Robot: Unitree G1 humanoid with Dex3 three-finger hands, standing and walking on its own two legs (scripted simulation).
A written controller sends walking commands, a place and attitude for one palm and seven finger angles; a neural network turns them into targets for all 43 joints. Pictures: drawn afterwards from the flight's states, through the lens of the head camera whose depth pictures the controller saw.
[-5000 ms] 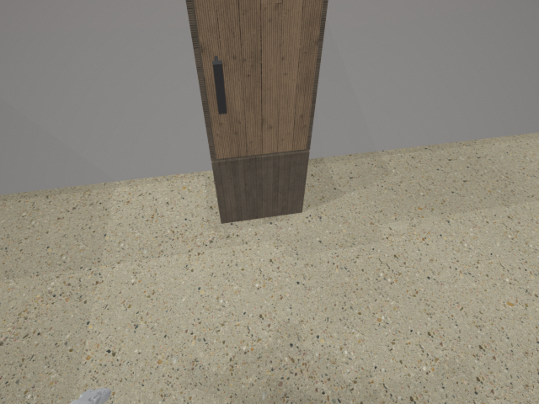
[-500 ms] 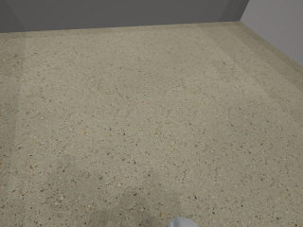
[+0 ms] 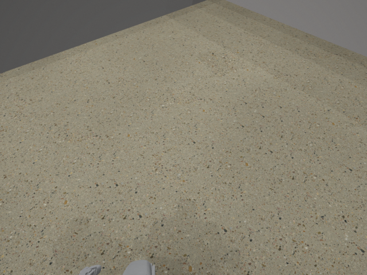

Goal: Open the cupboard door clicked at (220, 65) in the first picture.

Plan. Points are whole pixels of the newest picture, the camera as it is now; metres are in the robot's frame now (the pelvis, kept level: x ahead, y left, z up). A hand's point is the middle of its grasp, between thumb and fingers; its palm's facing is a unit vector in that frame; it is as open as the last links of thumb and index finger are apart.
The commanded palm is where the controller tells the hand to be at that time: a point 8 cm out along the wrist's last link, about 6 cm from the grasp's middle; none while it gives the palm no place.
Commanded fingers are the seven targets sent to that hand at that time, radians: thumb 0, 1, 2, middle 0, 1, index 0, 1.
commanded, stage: walk to a spot facing it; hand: left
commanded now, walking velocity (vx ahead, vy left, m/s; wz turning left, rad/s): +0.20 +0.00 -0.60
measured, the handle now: out of the picture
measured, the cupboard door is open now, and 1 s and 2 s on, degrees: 0 0 0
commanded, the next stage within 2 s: turn to face it in 0.10 s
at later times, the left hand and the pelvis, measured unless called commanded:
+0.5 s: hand (92, 263) +0.17 +0.25 -0.17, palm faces -0.05 -0.98 -0.18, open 7.4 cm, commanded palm none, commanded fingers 0.00 0.90 0.90 -0.20 -0.30 -0.20 -0.30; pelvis +0.10 +0.07 +0.01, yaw -5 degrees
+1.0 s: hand (103, 262) +0.17 +0.21 -0.13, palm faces +0.22 -0.93 -0.29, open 7.4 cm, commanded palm none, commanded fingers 0.00 0.90 0.90 -0.20 -0.30 -0.20 -0.30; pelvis +0.09 +0.00 +0.01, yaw +13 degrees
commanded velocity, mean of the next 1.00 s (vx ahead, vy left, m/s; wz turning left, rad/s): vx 0.03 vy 0.00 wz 0.40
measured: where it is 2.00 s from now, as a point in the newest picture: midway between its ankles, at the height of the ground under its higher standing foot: outside the picture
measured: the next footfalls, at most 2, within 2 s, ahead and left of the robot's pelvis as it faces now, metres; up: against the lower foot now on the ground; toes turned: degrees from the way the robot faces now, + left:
left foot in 0.26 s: +0.15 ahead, +0.15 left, +0.00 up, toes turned -2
right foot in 0.78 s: +0.14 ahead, -0.08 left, +0.00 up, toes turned +1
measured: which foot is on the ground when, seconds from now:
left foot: up 0.00-0.24, down 0.26-0.78, up 0.80-1.00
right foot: down 0.00-0.26, up 0.28-0.76, down 0.78-1.00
